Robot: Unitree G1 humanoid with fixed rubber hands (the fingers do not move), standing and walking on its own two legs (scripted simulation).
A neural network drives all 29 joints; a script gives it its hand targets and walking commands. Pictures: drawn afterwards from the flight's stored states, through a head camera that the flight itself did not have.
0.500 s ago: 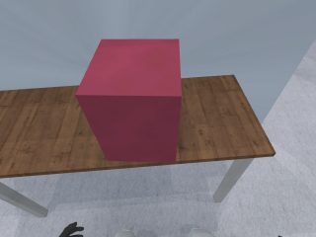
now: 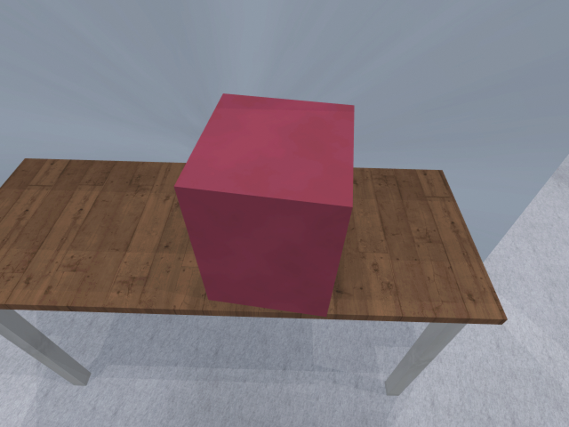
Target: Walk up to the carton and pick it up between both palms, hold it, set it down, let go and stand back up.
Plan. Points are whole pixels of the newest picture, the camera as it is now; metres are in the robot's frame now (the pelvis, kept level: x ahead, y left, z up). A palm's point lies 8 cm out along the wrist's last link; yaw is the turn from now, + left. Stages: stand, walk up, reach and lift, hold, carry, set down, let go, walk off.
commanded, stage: walk up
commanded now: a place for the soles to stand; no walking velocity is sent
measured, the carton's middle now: (276, 209) +0.48 +0.02 +0.02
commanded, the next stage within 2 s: none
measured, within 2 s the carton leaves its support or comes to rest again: neither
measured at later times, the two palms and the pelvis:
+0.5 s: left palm out of the picture +0.12 +0.27 -0.10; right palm out of the picture +0.15 -0.26 -0.10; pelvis +0.04 +0.01 -0.01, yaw +0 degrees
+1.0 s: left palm out of the picture +0.09 +0.30 -0.10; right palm out of the picture +0.11 -0.24 -0.10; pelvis +0.04 +0.02 +0.00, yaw +0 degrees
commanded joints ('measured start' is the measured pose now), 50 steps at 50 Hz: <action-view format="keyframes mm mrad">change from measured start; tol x32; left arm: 1 27 122 31 -80 14 -32 5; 50 16 60 25 -74 -3 -9 -5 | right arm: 1 -5 -147 -28 -68 10 -24 2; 50 -54 -162 -41 -124 -20 -28 -18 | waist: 1 3 102 34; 50 0 116 136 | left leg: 1 -183 117 -140 -197 -97 73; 31 105 209 -166 -86 637 111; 37 -192 6 13 216 -304 -15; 45 125 29 9 -120 77 23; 50 -99 263 -259 -323 -288 168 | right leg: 1 106 -26 71 -57 -59 -41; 16 111 -60 76 40 410 -83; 29 -172 31 13 89 -226 -9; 34 264 -54 123 -64 322 -74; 37 176 -295 451 -214 7 -276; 50 -136 38 81 126 -235 1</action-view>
